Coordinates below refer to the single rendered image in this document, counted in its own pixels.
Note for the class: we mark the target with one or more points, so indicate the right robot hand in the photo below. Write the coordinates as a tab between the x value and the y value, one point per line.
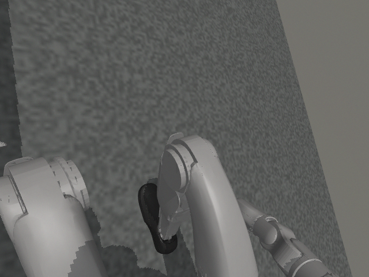
250	212

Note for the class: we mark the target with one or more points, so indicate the right robot arm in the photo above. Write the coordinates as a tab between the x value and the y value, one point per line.
290	254

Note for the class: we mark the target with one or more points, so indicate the right robot foot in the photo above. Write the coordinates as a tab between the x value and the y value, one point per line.
149	206

